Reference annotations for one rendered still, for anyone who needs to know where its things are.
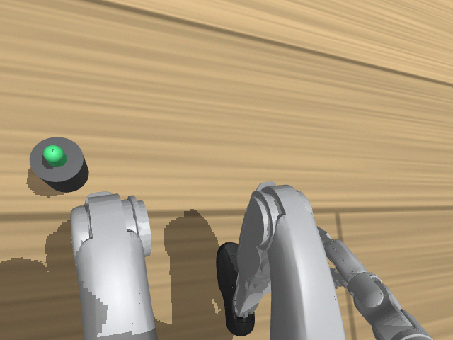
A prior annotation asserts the right robot foot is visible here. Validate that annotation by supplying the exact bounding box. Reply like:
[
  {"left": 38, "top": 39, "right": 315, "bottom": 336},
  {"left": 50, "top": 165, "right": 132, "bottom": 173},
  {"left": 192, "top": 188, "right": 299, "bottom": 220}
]
[{"left": 216, "top": 242, "right": 255, "bottom": 336}]

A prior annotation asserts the right robot hand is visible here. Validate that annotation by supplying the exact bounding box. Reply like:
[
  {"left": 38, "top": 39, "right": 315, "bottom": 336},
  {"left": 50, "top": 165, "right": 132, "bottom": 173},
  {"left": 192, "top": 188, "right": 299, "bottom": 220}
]
[{"left": 317, "top": 226, "right": 368, "bottom": 289}]

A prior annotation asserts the bottle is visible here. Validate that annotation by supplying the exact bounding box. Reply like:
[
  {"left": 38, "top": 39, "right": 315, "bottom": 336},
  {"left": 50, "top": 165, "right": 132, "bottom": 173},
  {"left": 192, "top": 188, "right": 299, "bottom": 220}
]
[{"left": 30, "top": 137, "right": 89, "bottom": 193}]

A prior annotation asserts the right robot arm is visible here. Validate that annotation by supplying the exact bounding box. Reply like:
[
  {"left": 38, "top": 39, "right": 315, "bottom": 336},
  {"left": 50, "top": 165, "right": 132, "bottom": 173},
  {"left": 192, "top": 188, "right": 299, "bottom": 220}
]
[{"left": 347, "top": 272, "right": 433, "bottom": 340}]

